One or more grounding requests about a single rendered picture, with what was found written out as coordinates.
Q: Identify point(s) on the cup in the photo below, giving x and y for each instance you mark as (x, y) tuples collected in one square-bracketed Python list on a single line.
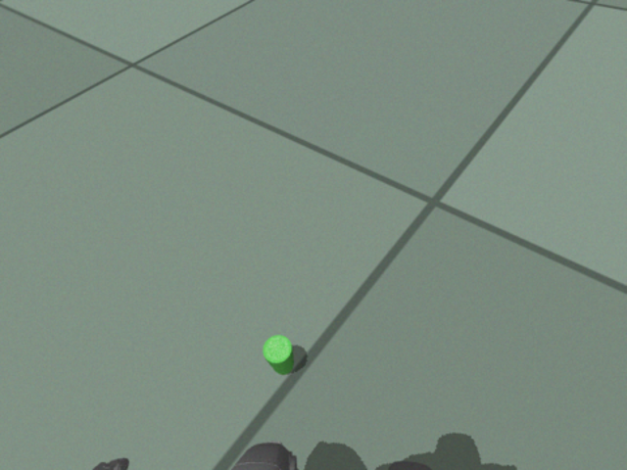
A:
[(278, 353)]

